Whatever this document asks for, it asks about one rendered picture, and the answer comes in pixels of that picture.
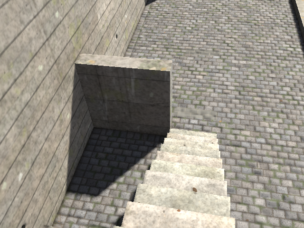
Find stairs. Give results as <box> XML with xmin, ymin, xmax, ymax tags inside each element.
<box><xmin>113</xmin><ymin>128</ymin><xmax>236</xmax><ymax>228</ymax></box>

